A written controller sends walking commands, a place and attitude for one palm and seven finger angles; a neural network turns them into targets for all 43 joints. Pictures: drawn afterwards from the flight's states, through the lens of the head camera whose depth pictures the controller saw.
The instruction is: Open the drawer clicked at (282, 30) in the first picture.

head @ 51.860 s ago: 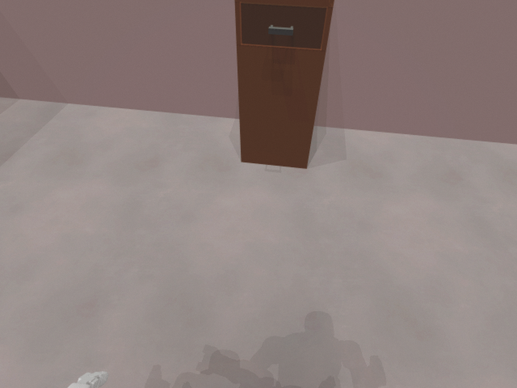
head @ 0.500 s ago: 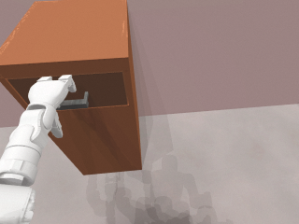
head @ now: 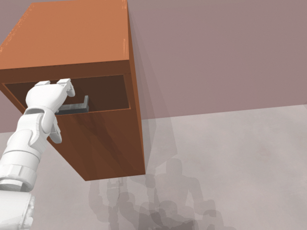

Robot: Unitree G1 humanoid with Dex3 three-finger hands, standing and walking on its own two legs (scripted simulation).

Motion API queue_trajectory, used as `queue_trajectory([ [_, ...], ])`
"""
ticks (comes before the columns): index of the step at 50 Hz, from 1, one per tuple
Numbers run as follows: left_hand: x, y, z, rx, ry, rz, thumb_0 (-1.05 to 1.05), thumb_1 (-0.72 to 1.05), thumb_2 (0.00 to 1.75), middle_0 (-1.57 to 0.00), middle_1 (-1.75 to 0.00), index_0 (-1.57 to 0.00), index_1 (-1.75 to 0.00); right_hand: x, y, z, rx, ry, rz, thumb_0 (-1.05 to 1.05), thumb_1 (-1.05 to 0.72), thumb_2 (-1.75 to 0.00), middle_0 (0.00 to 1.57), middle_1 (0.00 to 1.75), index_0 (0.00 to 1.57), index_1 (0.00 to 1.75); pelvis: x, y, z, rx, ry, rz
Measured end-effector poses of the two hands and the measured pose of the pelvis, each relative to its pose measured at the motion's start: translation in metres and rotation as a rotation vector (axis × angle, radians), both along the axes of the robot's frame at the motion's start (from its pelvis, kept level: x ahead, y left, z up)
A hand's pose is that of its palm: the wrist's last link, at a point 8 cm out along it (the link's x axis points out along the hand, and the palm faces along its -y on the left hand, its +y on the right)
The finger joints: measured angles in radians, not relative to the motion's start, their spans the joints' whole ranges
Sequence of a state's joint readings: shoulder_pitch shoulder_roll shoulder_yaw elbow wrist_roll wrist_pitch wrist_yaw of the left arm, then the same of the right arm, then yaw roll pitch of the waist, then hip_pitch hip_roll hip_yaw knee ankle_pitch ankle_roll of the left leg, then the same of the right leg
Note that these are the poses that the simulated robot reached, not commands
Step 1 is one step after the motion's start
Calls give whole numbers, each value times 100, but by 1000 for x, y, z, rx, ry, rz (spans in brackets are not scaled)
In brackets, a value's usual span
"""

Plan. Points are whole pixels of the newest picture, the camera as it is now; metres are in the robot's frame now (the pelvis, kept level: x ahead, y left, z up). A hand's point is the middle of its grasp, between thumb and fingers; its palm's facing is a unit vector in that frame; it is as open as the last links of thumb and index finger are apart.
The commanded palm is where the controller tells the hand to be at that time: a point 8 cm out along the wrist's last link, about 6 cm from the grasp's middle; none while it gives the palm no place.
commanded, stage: move the hooked fingers above the handle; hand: left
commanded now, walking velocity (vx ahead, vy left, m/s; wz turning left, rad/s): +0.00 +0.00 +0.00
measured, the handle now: (72, 104) +0.48 +0.29 +0.02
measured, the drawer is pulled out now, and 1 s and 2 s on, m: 0.00 0.00 0.00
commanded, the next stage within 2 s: lower the fingers behind the handle in 0.20 s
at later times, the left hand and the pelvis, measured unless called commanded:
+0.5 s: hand (58, 112) +0.41 +0.29 +0.07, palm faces -0.13 +0.00 -0.99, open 13.8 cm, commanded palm +0.40 +0.28 +0.13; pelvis +0.00 -0.01 +0.00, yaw -1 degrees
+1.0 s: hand (64, 113) +0.43 +0.29 +0.04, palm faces -0.09 -0.01 -1.00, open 13.8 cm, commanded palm +0.41 +0.29 +0.09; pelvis +0.00 +0.00 -0.01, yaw -2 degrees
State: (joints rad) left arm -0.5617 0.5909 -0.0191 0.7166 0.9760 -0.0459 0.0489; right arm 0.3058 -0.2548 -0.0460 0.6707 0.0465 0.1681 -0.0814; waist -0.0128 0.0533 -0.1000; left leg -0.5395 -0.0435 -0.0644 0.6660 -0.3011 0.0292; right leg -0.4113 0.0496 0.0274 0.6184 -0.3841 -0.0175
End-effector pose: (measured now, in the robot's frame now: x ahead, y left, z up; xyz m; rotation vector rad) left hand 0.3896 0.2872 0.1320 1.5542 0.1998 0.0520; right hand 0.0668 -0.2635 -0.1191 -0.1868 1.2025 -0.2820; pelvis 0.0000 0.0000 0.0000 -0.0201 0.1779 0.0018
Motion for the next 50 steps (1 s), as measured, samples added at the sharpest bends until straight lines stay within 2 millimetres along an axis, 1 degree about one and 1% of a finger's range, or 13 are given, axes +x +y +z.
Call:
queue_trajectory([
  [4,7,-21,1,-19,-38,-106,0,-49,30,-32,-121,-32,-120,4,-7,4,-35,-12,4,1,-91,-90,20,30,21,30,-3,1,-2,-3,4,6],
  [7,15,-33,6,-28,-99,-143,0,-49,30,-32,-121,-32,-120,6,-10,5,-41,-33,-4,1,-91,-90,20,30,21,30,-5,2,-3,-2,13,-2],
  [12,23,-36,14,-22,-154,-97,0,-49,30,-36,-123,-31,-120,6,-7,2,-13,-53,-14,1,-91,-90,20,30,20,30,-6,3,-4,2,23,-26],
  [14,22,-33,13,-4,-135,-50,0,-49,30,-36,-124,-31,-120,5,-3,0,7,-53,-19,1,-91,-90,20,30,20,30,-6,2,-3,5,22,-33],
  [18,16,-14,6,24,-59,53,0,-49,30,-35,-123,-31,-120,3,2,-2,34,-51,-28,1,-91,-90,20,30,21,30,-4,-1,-1,9,13,-38],
  [22,7,1,-3,26,17,77,0,-49,30,-33,-122,-31,-120,-1,1,-1,27,-36,-19,1,-91,-90,20,30,21,30,-3,-4,0,8,9,-24],
  [27,4,-7,-12,13,25,-30,0,-49,30,-32,-121,-31,-120,-4,-8,-1,-14,-7,-1,1,-91,-90,21,30,21,30,-4,-5,-3,1,17,-4],
  [32,12,-19,-19,-18,-41,-96,0,-49,30,-32,-121,-32,-120,-6,-16,-2,-43,6,-9,1,-91,-90,20,30,21,30,-5,-5,-8,-2,45,-5],
  [36,21,-15,-24,-14,-84,-51,0,-49,30,-32,-120,-31,-120,-9,-19,-4,-45,11,-25,1,-91,-90,20,30,21,30,-5,-4,-11,-3,71,-16],
  [40,23,-16,-24,-4,-104,-29,0,-49,30,-34,-123,-33,-122,-14,-16,-8,-27,28,-32,1,-91,-90,20,30,21,30,-4,-3,-12,-4,82,-22],
  [43,23,-13,-27,6,-72,9,0,-49,30,-34,-123,-33,-123,-17,-12,-10,-10,33,-44,1,-91,-90,20,30,21,30,-2,-2,-11,-3,78,-28],
  [47,21,-3,-39,13,5,55,0,-49,30,-33,-122,-33,-122,-20,-7,-8,-3,31,-58,1,-91,-90,20,30,21,30,-2,-3,-10,-2,73,-29],
  [50,20,-1,-37,10,-1,28,0,-49,30,-32,-123,-32,-121,-23,-6,-7,-12,37,-56,1,-91,-90,20,30,21,30,-2,-2,-10,-6,74,-25],
])
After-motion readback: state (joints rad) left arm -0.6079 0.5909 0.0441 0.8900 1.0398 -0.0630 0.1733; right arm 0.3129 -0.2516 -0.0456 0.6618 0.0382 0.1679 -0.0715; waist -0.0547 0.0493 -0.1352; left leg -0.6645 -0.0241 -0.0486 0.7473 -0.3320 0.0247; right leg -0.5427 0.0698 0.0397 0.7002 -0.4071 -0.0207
